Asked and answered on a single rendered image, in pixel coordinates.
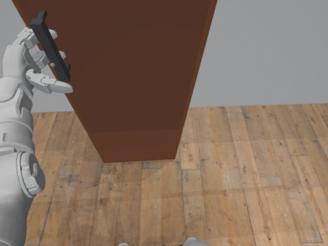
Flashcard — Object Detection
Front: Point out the robot left hand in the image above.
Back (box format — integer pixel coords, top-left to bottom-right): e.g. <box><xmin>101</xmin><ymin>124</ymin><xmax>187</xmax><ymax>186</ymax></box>
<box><xmin>3</xmin><ymin>27</ymin><xmax>73</xmax><ymax>94</ymax></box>

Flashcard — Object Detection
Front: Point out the cupboard door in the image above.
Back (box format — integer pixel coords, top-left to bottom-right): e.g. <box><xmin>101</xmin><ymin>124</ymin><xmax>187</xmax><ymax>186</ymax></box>
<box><xmin>17</xmin><ymin>0</ymin><xmax>211</xmax><ymax>133</ymax></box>

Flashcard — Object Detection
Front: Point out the left robot forearm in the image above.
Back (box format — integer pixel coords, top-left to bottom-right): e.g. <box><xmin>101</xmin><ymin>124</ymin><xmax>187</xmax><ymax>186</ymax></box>
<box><xmin>0</xmin><ymin>76</ymin><xmax>35</xmax><ymax>156</ymax></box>

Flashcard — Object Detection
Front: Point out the right robot shin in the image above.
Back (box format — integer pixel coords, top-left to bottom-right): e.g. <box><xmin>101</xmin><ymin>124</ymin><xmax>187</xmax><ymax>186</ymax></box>
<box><xmin>184</xmin><ymin>237</ymin><xmax>197</xmax><ymax>244</ymax></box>

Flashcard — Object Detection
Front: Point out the robot left upper arm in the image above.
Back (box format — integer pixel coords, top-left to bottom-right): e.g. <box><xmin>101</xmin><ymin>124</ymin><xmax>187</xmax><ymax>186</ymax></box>
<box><xmin>0</xmin><ymin>151</ymin><xmax>46</xmax><ymax>246</ymax></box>

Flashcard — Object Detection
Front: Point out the handle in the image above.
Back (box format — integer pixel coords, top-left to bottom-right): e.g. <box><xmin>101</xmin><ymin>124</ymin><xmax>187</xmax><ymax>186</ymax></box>
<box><xmin>30</xmin><ymin>10</ymin><xmax>71</xmax><ymax>83</ymax></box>

